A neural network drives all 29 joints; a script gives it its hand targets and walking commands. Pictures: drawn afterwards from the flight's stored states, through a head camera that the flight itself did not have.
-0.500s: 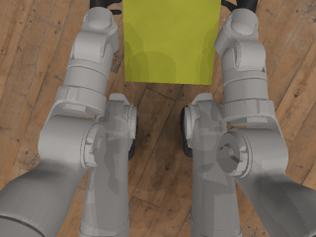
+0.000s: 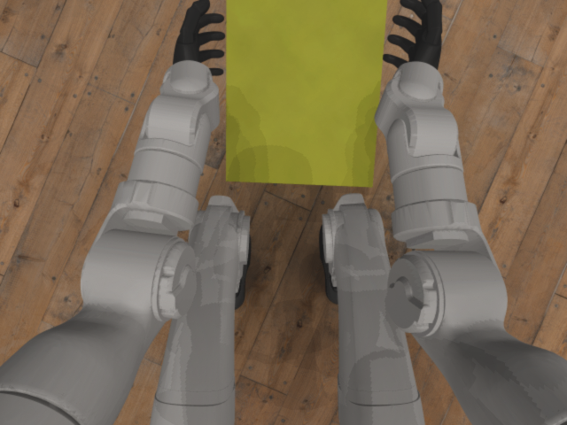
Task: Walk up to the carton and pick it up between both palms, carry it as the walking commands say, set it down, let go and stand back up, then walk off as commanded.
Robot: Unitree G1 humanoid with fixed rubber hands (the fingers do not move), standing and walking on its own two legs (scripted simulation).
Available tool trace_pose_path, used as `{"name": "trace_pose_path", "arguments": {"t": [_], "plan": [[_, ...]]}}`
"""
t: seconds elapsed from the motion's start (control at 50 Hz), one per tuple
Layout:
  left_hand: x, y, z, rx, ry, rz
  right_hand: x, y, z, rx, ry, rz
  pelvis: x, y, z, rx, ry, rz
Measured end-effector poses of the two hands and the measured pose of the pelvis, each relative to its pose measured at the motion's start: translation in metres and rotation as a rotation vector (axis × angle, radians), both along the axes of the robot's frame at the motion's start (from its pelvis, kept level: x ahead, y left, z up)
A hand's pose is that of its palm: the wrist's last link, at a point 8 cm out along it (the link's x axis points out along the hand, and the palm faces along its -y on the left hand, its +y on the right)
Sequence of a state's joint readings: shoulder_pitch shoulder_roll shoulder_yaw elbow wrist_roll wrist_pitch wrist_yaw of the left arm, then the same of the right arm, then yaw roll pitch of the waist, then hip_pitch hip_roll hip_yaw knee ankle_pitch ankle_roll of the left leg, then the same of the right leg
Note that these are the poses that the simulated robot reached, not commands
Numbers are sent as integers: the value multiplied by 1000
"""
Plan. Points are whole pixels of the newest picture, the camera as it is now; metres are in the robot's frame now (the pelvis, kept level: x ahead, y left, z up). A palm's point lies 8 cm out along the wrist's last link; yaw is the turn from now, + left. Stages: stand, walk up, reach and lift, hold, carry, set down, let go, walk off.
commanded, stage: reach and lift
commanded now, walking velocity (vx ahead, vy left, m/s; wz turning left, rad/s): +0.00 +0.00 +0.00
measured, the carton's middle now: (304, 77) +0.52 -0.03 -0.17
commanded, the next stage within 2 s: none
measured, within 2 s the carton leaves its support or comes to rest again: neither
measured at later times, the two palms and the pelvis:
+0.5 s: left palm (141, 9) +0.49 +0.12 +0.05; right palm out of the picture +0.49 -0.16 +0.07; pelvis +0.07 +0.00 +0.09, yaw +1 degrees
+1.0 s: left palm (112, 2) +0.47 +0.11 +0.11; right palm out of the picture +0.47 -0.15 +0.12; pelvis +0.10 -0.01 +0.16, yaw +0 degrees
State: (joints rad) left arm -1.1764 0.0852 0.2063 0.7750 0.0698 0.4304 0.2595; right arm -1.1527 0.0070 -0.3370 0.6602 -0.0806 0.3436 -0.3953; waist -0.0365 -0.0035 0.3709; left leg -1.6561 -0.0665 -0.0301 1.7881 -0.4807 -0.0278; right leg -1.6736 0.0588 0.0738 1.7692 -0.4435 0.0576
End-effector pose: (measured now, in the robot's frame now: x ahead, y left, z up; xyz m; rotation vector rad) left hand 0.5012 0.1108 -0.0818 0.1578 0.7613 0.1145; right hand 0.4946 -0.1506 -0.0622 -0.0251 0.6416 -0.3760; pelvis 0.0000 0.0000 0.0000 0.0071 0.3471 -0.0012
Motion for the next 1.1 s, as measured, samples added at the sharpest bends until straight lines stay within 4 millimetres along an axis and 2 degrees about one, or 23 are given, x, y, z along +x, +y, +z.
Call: {"name": "trace_pose_path", "arguments": {"t": [0.12, 0.18, 0.32, 0.44, 0.58, 0.68, 0.8, 1.1], "plan": [[-5, 1, 28, -8, 22, -3, -5, 0, 26, 8, 26, 10, 15, 0, 12, 4, 96, -2], [-7, 2, 48, -16, 39, -8, -9, 0, 44, 22, 44, 9, 28, -1, 20, 7, 167, -3], [-15, 6, 99, -26, 35, 9, -10, 0, 93, 49, 47, 51, 52, -3, 56, 11, 210, 5], [-10, 5, 128, -47, -1, 13, -3, -4, 124, 74, 15, 86, 67, -4, 79, 6, 223, 10], [-6, 3, 141, -61, -21, 21, -2, -7, 137, 73, -1, 87, 78, -5, 100, 5, 238, 7], [-13, -2, 144, -50, -6, 45, -10, -5, 140, 46, 16, 18, 87, -5, 114, 10, 248, 3], [-23, 0, 155, -54, 3, 53, -19, -4, 148, 59, 28, 31, 95, -6, 128, 9, 230, -1], [-38, 1, 208, -55, -7, 45, -31, -4, 203, 55, 23, 47, 99, -10, 170, 0, 104, 8]]}}
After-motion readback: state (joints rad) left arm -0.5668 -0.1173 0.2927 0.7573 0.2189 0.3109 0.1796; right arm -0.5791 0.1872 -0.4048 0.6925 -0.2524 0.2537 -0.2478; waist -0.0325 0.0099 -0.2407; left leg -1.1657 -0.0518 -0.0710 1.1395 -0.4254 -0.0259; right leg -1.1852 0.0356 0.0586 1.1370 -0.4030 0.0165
